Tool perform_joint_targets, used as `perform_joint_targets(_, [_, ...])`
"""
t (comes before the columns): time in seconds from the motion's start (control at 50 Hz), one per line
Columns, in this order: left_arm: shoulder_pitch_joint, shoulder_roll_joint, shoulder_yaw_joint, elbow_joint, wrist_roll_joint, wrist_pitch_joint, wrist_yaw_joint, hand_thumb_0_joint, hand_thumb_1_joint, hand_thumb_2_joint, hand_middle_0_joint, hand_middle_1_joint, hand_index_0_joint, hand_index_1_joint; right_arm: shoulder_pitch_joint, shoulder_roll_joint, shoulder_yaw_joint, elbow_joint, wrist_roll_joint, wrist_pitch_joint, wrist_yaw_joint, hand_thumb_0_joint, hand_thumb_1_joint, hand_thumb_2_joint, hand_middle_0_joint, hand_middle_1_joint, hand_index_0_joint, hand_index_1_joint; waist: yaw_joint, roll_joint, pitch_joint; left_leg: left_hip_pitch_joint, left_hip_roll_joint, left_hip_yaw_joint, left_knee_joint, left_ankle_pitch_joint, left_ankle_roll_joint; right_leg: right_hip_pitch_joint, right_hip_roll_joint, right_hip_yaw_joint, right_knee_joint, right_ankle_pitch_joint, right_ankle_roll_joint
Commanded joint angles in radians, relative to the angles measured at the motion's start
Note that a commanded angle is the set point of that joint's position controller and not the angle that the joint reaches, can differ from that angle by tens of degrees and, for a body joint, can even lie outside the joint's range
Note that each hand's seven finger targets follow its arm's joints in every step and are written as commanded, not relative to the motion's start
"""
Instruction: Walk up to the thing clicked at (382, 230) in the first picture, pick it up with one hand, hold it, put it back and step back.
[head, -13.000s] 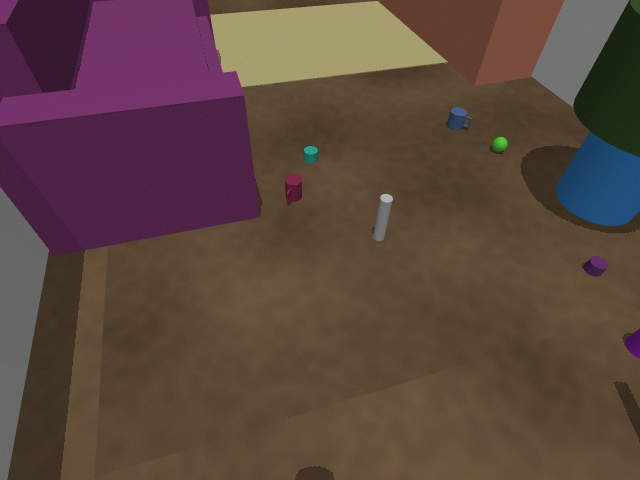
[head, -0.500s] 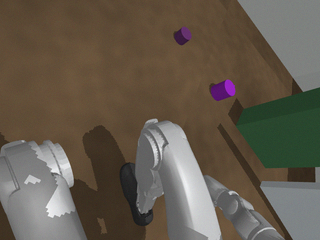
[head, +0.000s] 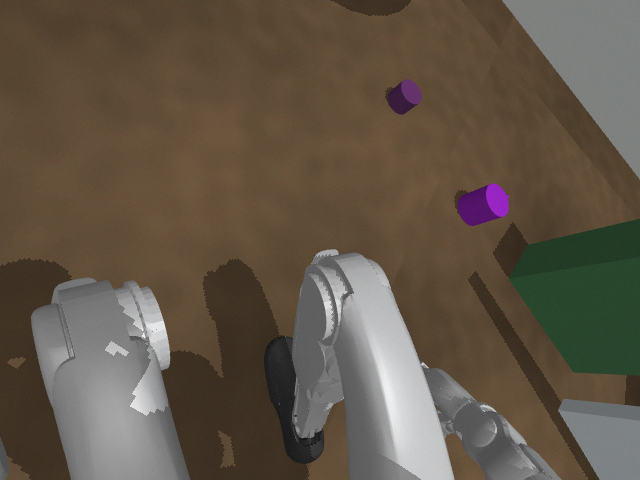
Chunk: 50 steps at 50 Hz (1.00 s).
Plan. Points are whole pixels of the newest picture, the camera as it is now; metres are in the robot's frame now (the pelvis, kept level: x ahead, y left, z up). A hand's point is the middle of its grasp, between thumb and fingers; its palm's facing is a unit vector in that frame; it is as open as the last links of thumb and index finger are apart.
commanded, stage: settle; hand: left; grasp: from the side
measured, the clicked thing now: out of the picture +0.42 +0.33 -0.13
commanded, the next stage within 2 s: lift in 1.48 s
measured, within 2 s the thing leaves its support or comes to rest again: neither
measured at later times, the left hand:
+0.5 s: hand out of the picture +0.41 +0.32 -0.02, palm faces +0.33 -0.94 -0.06, open 6.4 cm
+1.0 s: hand out of the picture +0.42 +0.30 +0.03, palm faces +0.33 -0.94 -0.05, open 6.4 cm
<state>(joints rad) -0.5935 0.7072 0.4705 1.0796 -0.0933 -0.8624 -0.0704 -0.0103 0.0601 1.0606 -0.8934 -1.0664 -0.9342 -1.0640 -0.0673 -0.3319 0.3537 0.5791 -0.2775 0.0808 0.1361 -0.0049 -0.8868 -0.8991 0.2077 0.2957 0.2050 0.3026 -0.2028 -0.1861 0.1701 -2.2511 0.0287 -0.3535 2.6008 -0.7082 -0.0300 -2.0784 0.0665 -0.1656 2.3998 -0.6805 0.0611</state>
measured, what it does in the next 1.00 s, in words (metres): rises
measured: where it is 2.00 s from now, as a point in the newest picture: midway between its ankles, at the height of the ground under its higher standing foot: (216, 451)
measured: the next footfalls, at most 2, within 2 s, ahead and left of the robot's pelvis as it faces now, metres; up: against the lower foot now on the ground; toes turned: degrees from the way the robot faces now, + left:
none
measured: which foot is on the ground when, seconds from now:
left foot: down 0.00-1.00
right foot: down 0.00-1.00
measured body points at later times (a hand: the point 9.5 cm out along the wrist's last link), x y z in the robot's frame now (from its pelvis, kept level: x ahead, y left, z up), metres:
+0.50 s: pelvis +0.01 -0.01 +0.03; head +0.20 +0.11 +0.42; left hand +0.38 +0.37 -0.01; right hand +0.19 -0.25 -0.06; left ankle +0.08 +0.13 -0.26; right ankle +0.13 -0.14 -0.26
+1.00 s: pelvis +0.01 -0.03 +0.06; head +0.21 +0.06 +0.46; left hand +0.39 +0.35 +0.04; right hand +0.19 -0.27 -0.05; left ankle +0.08 +0.13 -0.26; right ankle +0.13 -0.14 -0.26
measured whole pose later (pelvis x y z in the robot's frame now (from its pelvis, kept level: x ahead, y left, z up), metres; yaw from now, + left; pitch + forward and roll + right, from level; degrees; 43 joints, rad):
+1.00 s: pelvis +0.01 -0.03 +0.06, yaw +8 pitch +31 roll -6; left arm -0.61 0.48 0.47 0.87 -0.13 -0.56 -0.24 -0.01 0.05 1.07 -0.91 -1.04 -0.95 -1.04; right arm 0.08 -0.29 0.06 0.65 -0.09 0.06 0.05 0.00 -0.88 -0.90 0.21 0.30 0.20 0.30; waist -0.12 -0.02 -0.08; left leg -2.18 0.05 -0.18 2.33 -0.69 -0.06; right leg -2.10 0.01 -0.05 2.28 -0.71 0.03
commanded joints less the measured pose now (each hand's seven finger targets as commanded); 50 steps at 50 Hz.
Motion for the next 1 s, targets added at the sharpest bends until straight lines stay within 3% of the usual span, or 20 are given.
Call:
perform_joint_targets(0.0, [-0.262, 0.151, 0.002, -0.298, -0.020, -0.034, -0.018, 0.000, 0.592, 1.296, -1.339, -1.393, -1.334, -1.404, 0.105, -0.315, -0.164, -0.023, 0.034, 0.007, -0.016, 0.000, -0.881, -0.894, 0.200, 0.300, 0.200, 0.300, -0.036, 0.580, -0.677, 0.488, 0.041, 0.135, -0.370, 0.151, 0.003, 0.207, 0.021, -0.101, -0.175, 0.226, -0.087])
perform_joint_targets(0.06, [-0.262, 0.093, -0.038, -0.349, -0.029, 0.009, -0.036, 0.000, 0.555, 1.297, -1.330, -1.395, -1.326, -1.406, 0.123, -0.287, -0.190, -0.025, 0.063, 0.009, -0.018, 0.000, -0.876, -0.893, 0.200, 0.300, 0.200, 0.300, -0.018, 0.573, -0.685, 0.476, 0.032, 0.153, -0.393, 0.117, 0.008, 0.170, 0.013, -0.083, -0.188, 0.192, -0.093])
perform_joint_targets(0.08, [-0.265, 0.110, -0.018, -0.355, -0.029, 0.024, -0.035, 0.000, 0.567, 1.289, -1.329, -1.388, -1.324, -1.399, 0.135, -0.289, -0.204, -0.020, 0.070, 0.008, -0.021, 0.000, -0.876, -0.893, 0.200, 0.300, 0.200, 0.300, -0.007, 0.571, -0.700, 0.473, 0.030, 0.156, -0.399, 0.112, 0.010, 0.173, 0.014, -0.080, -0.193, 0.187, -0.094])
perform_joint_targets(0.12, [-0.226, 0.084, -0.024, -0.333, -0.034, 0.055, -0.036, 0.000, 0.533, 1.276, -1.306, -1.368, -1.301, -1.381, 0.129, -0.269, -0.213, -0.034, 0.090, 0.008, -0.023, 0.000, -0.874, -0.893, 0.200, 0.300, 0.200, 0.300, 0.002, 0.520, -0.687, 0.424, 0.024, 0.169, -0.408, 0.061, 0.022, 0.164, 0.010, -0.071, -0.215, 0.141, -0.093])
perform_joint_targets(0.22, [-0.271, 0.091, -0.003, -0.449, -0.048, 0.092, -0.054, 0.000, 0.547, 1.272, -1.302, -1.364, -1.298, -1.375, 0.168, -0.259, -0.263, -0.022, 0.122, 0.009, -0.037, 0.000, -0.867, -0.891, 0.200, 0.300, 0.200, 0.300, 0.032, 0.518, -0.769, 0.469, 0.018, 0.190, -0.436, 0.098, 0.023, 0.177, 0.003, -0.046, -0.230, 0.160, -0.097])
perform_joint_targets(0.24, [-0.248, 0.068, -0.015, -0.398, -0.050, 0.106, -0.060, 0.000, 0.524, 1.264, -1.299, -1.358, -1.293, -1.371, 0.161, -0.239, -0.260, -0.022, 0.130, 0.009, -0.039, 0.000, -0.871, -0.892, 0.200, 0.300, 0.200, 0.300, 0.028, 0.487, -0.769, 0.452, 0.019, 0.197, -0.429, 0.092, 0.029, 0.177, 0.004, -0.037, -0.238, 0.153, -0.096])
perform_joint_targets(0.28, [-0.309, 0.061, -0.014, -0.467, -0.059, 0.109, -0.072, 0.000, 0.504, 1.271, -1.285, -1.361, -1.281, -1.373, 0.187, -0.246, -0.278, -0.010, 0.135, 0.007, -0.045, 0.000, -0.868, -0.892, 0.200, 0.300, 0.200, 0.300, 0.024, 0.499, -0.784, 0.471, 0.016, 0.202, -0.438, 0.113, 0.027, 0.181, -0.001, -0.032, -0.245, 0.173, -0.097])
perform_joint_targets(0.3, [-0.265, 0.064, -0.010, -0.426, -0.055, 0.120, -0.077, 0.000, 0.490, 1.258, -1.291, -1.352, -1.284, -1.367, 0.182, -0.230, -0.276, -0.013, 0.140, 0.007, -0.048, 0.000, -0.873, -0.893, 0.200, 0.300, 0.200, 0.300, 0.037, 0.489, -0.799, 0.472, 0.015, 0.211, -0.438, 0.110, 0.030, 0.185, -0.001, -0.025, -0.254, 0.166, -0.097])
perform_joint_targets(0.36, [-0.293, 0.061, -0.013, -0.448, -0.057, 0.135, -0.098, 0.000, 0.503, 1.259, -1.283, -1.350, -1.280, -1.361, 0.198, -0.223, -0.293, -0.007, 0.150, 0.003, -0.056, 0.000, -0.869, -0.892, 0.200, 0.300, 0.200, 0.300, 0.039, 0.472, -0.810, 0.453, 0.010, 0.228, -0.450, 0.102, 0.036, 0.204, -0.006, -0.014, -0.270, 0.155, -0.095])
perform_joint_targets(0.44, [-0.246, 0.052, 0.020, -0.418, -0.066, 0.157, -0.118, 0.000, 0.453, 1.260, -1.272, -1.354, -1.270, -1.365, 0.203, -0.213, -0.309, -0.009, 0.167, -0.003, -0.062, 0.000, -0.869, -0.892, 0.200, 0.300, 0.200, 0.300, 0.060, 0.435, -0.830, 0.467, 0.007, 0.239, -0.477, 0.095, 0.038, 0.207, -0.011, -0.010, -0.292, 0.133, -0.095])
perform_joint_targets(0.5, [-0.270, 0.049, 0.016, -0.440, -0.067, 0.174, -0.139, 0.000, 0.464, 1.261, -1.278, -1.359, -1.276, -1.370, 0.211, -0.214, -0.323, -0.001, 0.177, -0.007, -0.069, 0.000, -0.872, -0.893, 0.200, 0.300, 0.200, 0.300, 0.067, 0.472, -0.845, 0.523, 0.008, 0.242, -0.502, 0.122, 0.032, 0.183, -0.018, -0.005, -0.290, 0.145, -0.101])
perform_joint_targets(0.56, [-0.291, 0.052, 0.040, -0.479, -0.076, 0.186, -0.135, 0.000, 0.432, 1.276, -1.291, -1.375, -1.288, -1.388, 0.229, -0.200, -0.329, 0.000, 0.182, -0.011, -0.072, 0.000, -0.871, -0.893, 0.200, 0.300, 0.200, 0.300, 0.081, 0.445, -0.894, 0.511, 0.005, 0.258, -0.493, 0.163, 0.036, 0.248, -0.021, 0.011, -0.304, 0.182, -0.097])
perform_joint_targets(0.62, [-0.261, 0.024, 0.028, -0.415, -0.070, 0.203, -0.141, 0.000, 0.401, 1.278, -1.297, -1.380, -1.293, -1.394, 0.226, -0.185, -0.333, 0.004, 0.186, -0.017, -0.076, 0.000, -0.873, -0.894, 0.200, 0.300, 0.200, 0.300, 0.078, 0.400, -0.861, 0.484, 0.007, 0.269, -0.489, 0.147, 0.044, 0.246, -0.021, 0.023, -0.327, 0.167, -0.093])
perform_joint_targets(0.66, [-0.330, 0.033, 0.030, -0.492, -0.070, 0.196, -0.142, 0.000, 0.416, 1.281, -1.300, -1.385, -1.297, -1.397, 0.236, -0.187, -0.347, 0.004, 0.184, -0.022, -0.080, 0.000, -0.875, -0.893, 0.200, 0.300, 0.200, 0.300, 0.079, 0.405, -0.897, 0.473, 0.003, 0.279, -0.498, 0.132, 0.047, 0.290, -0.025, 0.031, -0.344, 0.161, -0.090])
perform_joint_targets(0.68, [-0.277, 0.045, 0.045, -0.431, -0.064, 0.206, -0.145, 0.000, 0.403, 1.270, -1.303, -1.377, -1.299, -1.391, 0.233, -0.183, -0.349, 0.003, 0.187, -0.023, -0.081, 0.000, -0.879, -0.894, 0.200, 0.300, 0.200, 0.300, 0.087, 0.377, -0.894, 0.471, 0.004, 0.283, -0.496, 0.125, 0.050, 0.290, -0.024, 0.035, -0.355, 0.152, -0.088])
perform_joint_targets(0.72, [-0.287, 0.023, 0.028, -0.436, -0.068, 0.208, -0.158, 0.000, 0.393, 1.272, -1.291, -1.373, -1.287, -1.387, 0.237, -0.176, -0.347, 0.004, 0.190, -0.027, -0.083, 0.000, -0.879, -0.895, 0.200, 0.300, 0.200, 0.300, 0.081, 0.381, -0.887, 0.469, 0.003, 0.286, -0.507, 0.123, 0.050, 0.291, -0.025, 0.040, -0.361, 0.147, -0.089])
perform_joint_targets(0.76, [-0.299, 0.050, 0.063, -0.448, -0.072, 0.211, -0.158, 0.000, 0.425, 1.269, -1.299, -1.370, -1.296, -1.382, 0.252, -0.187, -0.357, 0.013, 0.192, -0.030, -0.087, 0.000, -0.877, -0.894, 0.200, 0.300, 0.200, 0.300, 0.097, 0.389, -0.915, 0.509, 0.005, 0.283, -0.512, 0.163, 0.046, 0.290, -0.027, 0.037, -0.351, 0.175, -0.092])
perform_joint_targets(0.82, [-0.300, 0.017, 0.054, -0.429, -0.078, 0.216, -0.163, 0.000, 0.425, 1.279, -1.306, -1.381, -1.302, -1.394, 0.255, -0.170, -0.357, 0.007, 0.195, -0.034, -0.089, 0.000, -0.878, -0.894, 0.200, 0.300, 0.200, 0.300, 0.088, 0.354, -0.916, 0.492, 0.006, 0.290, -0.514, 0.167, 0.050, 0.323, -0.028, 0.046, -0.372, 0.182, -0.087])
perform_joint_targets(0.9, [-0.334, 0.045, 0.059, -0.462, -0.062, 0.215, -0.160, 0.000, 0.378, 1.272, -1.305, -1.369, -1.300, -1.385, 0.253, -0.167, -0.366, 0.014, 0.192, -0.039, -0.093, 0.000, -0.884, -0.896, 0.200, 0.300, 0.200, 0.300, 0.104, 0.368, -0.930, 0.504, 0.008, 0.299, -0.528, 0.150, 0.051, 0.336, -0.029, 0.056, -0.387, 0.162, -0.088])
perform_joint_targets(0.98, [-0.321, 0.012, 0.046, -0.435, -0.067, 0.224, -0.164, 0.000, 0.400, 1.276, -1.308, -1.370, -1.304, -1.384, 0.256, -0.164, -0.368, 0.007, 0.198, -0.044, -0.095, 0.000, -0.884, -0.895, 0.200, 0.300, 0.200, 0.300, 0.094, 0.357, -0.916, 0.505, 0.008, 0.297, -0.548, 0.132, 0.052, 0.324, -0.029, 0.054, -0.403, 0.144, -0.089])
